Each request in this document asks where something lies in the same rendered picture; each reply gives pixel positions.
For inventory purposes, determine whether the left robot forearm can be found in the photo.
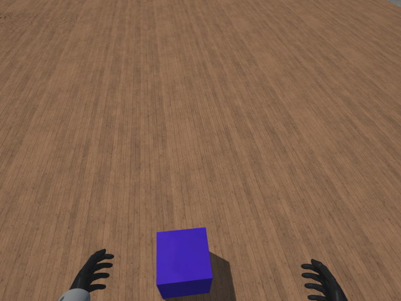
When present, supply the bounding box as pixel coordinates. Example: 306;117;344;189
58;288;90;301

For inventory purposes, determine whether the left robot hand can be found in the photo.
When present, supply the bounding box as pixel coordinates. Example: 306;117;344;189
70;249;114;293

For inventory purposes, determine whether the right robot hand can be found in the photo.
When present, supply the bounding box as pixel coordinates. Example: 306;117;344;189
301;259;348;301

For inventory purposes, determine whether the carton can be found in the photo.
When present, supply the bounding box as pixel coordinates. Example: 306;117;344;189
157;227;213;298

